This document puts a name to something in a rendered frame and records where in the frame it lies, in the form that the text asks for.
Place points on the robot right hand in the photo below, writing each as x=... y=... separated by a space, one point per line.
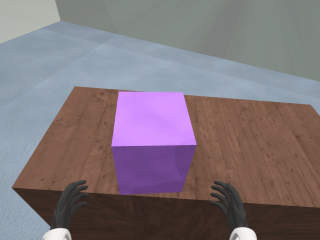
x=232 y=206

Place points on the robot left forearm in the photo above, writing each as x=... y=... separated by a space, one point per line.
x=57 y=234

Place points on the pedestal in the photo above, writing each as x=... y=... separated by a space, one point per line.
x=268 y=151

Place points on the robot right forearm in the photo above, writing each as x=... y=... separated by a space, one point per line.
x=243 y=233

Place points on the robot left hand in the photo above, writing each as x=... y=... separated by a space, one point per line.
x=65 y=207

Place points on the carton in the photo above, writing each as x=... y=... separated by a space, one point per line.
x=153 y=142

